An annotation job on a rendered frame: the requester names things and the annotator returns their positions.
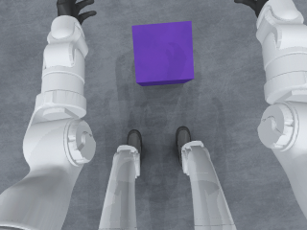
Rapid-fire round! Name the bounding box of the robot right upper arm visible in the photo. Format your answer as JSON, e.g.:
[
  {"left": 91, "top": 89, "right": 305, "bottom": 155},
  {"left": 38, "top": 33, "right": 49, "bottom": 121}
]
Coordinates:
[{"left": 257, "top": 101, "right": 307, "bottom": 219}]

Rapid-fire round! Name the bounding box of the right robot forearm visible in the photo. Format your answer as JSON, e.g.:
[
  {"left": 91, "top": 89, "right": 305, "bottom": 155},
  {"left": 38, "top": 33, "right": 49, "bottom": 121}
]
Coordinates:
[{"left": 256, "top": 0, "right": 307, "bottom": 104}]

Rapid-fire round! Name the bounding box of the left robot hand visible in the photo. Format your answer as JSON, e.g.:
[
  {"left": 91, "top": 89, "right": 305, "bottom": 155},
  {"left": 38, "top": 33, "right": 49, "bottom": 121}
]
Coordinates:
[{"left": 56, "top": 0, "right": 97, "bottom": 25}]

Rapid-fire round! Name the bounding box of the carton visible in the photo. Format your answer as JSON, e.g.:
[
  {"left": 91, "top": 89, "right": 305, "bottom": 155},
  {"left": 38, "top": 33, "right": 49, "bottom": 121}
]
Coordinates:
[{"left": 131, "top": 21, "right": 195, "bottom": 86}]

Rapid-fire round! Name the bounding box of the robot left upper arm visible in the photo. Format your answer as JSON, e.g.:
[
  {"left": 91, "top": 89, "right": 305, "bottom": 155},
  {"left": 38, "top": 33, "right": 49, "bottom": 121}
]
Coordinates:
[{"left": 0, "top": 117, "right": 96, "bottom": 230}]

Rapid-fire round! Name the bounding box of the robot left foot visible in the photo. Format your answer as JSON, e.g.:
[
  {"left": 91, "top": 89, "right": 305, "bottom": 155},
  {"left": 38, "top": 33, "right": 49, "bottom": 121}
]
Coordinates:
[{"left": 127, "top": 129, "right": 142, "bottom": 167}]

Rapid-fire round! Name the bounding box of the right robot thigh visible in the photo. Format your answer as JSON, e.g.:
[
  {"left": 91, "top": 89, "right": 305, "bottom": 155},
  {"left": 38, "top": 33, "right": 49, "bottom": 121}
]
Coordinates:
[{"left": 181, "top": 145, "right": 237, "bottom": 230}]

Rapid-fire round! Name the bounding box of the right robot hand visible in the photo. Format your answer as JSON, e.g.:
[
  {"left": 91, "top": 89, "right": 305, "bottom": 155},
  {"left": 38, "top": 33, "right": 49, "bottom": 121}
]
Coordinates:
[{"left": 234, "top": 0, "right": 269, "bottom": 18}]

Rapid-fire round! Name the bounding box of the left robot forearm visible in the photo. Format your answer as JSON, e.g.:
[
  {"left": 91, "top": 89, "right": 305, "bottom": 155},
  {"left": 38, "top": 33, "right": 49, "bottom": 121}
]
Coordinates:
[{"left": 23, "top": 15, "right": 89, "bottom": 159}]

